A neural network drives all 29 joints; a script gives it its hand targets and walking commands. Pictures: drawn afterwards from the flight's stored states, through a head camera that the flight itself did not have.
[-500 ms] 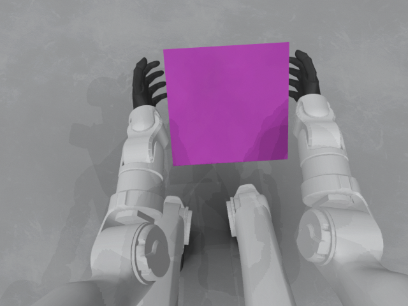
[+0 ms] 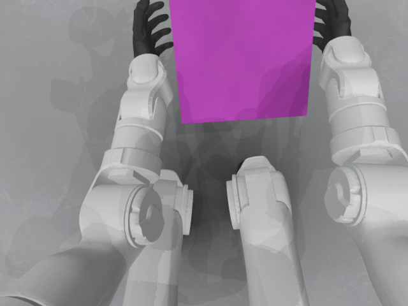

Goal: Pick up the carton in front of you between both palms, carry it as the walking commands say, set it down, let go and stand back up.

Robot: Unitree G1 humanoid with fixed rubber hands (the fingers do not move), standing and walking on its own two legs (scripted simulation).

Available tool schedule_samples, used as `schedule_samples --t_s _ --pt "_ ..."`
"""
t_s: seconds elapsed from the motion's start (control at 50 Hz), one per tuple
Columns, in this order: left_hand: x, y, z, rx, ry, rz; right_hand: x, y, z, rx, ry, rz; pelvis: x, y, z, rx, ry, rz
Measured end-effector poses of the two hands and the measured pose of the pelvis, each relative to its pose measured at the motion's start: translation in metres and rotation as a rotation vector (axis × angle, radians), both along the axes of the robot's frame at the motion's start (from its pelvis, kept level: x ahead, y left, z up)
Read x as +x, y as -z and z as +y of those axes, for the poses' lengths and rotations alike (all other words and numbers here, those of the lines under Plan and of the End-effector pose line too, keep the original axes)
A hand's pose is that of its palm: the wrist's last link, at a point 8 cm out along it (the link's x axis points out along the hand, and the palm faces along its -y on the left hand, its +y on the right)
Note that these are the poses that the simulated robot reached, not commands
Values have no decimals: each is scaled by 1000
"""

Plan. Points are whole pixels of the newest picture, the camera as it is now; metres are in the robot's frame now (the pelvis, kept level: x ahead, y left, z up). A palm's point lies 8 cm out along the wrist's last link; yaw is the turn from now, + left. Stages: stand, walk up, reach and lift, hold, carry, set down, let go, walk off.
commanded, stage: set down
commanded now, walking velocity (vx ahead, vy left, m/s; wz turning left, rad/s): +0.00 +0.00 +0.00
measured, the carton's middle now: (233, 57) +0.51 -0.12 -0.25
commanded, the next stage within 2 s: none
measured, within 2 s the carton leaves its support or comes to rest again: rests again in 0.80 s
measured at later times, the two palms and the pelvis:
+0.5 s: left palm (143, 53) +0.52 +0.04 -0.16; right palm (327, 36) +0.49 -0.26 -0.17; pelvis +0.00 +0.01 -0.02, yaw +1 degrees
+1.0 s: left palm (145, 49) +0.53 +0.04 -0.19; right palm (319, 31) +0.51 -0.26 -0.20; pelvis +0.01 +0.00 -0.02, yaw +1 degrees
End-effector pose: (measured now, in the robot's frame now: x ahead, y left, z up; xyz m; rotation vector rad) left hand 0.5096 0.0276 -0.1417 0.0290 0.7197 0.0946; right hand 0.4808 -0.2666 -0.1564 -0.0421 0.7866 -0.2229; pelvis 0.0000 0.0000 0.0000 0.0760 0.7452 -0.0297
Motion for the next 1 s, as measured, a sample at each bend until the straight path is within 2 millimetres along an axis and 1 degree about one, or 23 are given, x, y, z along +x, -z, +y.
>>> schedule_samples --t_s 0.04,0.1,0.3,0.44,0.64,0.86,0.98,1.0 --pt "0 7 1 -8 -6 6 1 7 0 2 -2 6 1 5 -2 -1 -8 -15" --pt "2 12 4 -11 -17 4 5 8 2 11 -14 8 2 10 -3 -6 -12 -23" --pt "6 17 10 -16 17 5 7 9 4 24 -26 8 0 19 1 -20 -28 -36" --pt "9 20 13 -22 44 8 9 10 5 31 -36 8 -4 21 4 -28 -36 -47" --pt "16 25 12 -24 83 13 15 16 5 44 -52 4 -1 21 6 -27 -40 -45" --pt "25 37 14 -35 96 5 24 28 2 60 -54 -6 7 23 2 -23 -41 -27" --pt "26 48 18 -40 100 12 27 38 3 63 -52 -2 13 24 0 -21 -43 -18" --pt "25 50 16 -45 110 17 27 40 4 70 -59 0 14 24 0 -21 -43 -16"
